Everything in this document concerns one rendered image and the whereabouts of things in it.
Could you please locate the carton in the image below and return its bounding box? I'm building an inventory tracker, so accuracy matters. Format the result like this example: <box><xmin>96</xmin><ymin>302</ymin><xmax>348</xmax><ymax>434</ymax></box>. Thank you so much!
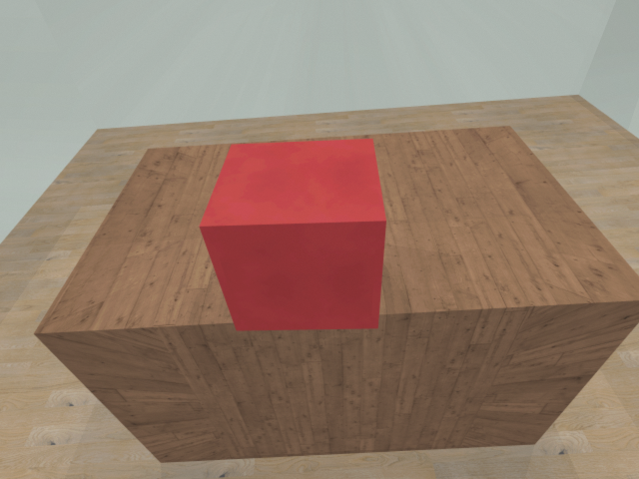
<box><xmin>200</xmin><ymin>139</ymin><xmax>386</xmax><ymax>331</ymax></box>

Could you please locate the pedestal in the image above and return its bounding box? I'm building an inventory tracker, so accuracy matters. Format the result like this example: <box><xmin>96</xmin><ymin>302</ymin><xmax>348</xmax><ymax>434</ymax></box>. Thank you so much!
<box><xmin>34</xmin><ymin>126</ymin><xmax>639</xmax><ymax>463</ymax></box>

